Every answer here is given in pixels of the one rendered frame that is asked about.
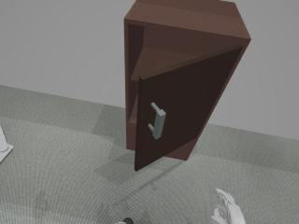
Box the left robot hand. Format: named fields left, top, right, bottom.
left=0, top=124, right=13, bottom=164

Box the handle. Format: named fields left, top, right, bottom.
left=148, top=103, right=166, bottom=139

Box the right robot hand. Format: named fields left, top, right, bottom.
left=211, top=189, right=247, bottom=224

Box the cupboard door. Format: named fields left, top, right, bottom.
left=134, top=45, right=243, bottom=172

